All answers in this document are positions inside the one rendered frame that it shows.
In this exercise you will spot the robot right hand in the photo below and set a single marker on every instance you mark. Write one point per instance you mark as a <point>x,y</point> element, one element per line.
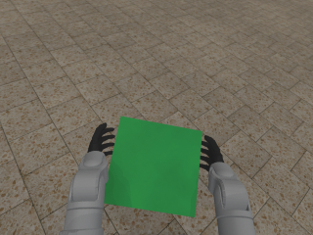
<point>213,152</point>

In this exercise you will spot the robot right forearm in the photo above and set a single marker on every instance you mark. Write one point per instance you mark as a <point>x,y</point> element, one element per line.
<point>231,201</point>

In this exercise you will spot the robot left forearm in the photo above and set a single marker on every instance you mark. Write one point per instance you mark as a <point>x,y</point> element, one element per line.
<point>86,196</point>

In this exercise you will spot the carton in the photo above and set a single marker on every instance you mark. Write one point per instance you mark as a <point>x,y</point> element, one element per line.
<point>154,167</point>

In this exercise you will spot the robot left hand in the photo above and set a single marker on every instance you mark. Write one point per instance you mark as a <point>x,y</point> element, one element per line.
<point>97,139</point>

